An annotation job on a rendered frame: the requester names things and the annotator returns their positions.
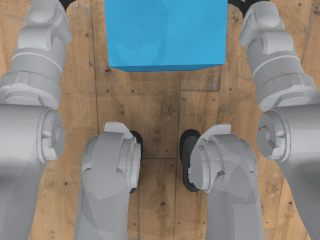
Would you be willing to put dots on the left robot hand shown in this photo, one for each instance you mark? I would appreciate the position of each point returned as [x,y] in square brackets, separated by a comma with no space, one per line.
[66,3]

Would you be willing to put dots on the right robot upper arm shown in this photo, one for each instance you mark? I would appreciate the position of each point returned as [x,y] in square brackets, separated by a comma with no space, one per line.
[290,135]

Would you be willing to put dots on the right robot hand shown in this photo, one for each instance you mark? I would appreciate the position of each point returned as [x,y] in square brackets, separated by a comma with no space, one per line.
[243,6]

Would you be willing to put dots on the robot left shin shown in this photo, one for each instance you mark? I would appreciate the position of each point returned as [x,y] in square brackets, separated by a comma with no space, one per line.
[88,152]

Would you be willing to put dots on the carton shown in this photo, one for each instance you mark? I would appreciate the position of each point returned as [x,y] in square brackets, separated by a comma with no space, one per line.
[165,35]

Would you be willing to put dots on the robot right forearm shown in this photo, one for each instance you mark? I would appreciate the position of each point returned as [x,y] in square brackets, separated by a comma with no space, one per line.
[275,66]

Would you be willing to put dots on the robot shin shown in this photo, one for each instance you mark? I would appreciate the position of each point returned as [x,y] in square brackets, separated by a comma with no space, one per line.
[88,152]
[220,129]

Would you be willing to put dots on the robot left forearm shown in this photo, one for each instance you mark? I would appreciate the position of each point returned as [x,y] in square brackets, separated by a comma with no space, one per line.
[39,58]

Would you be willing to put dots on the left robot upper arm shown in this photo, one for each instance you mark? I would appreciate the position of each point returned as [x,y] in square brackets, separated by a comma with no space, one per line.
[30,137]

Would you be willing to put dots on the robot right shin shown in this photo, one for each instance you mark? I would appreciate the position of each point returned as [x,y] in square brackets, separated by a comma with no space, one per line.
[220,129]

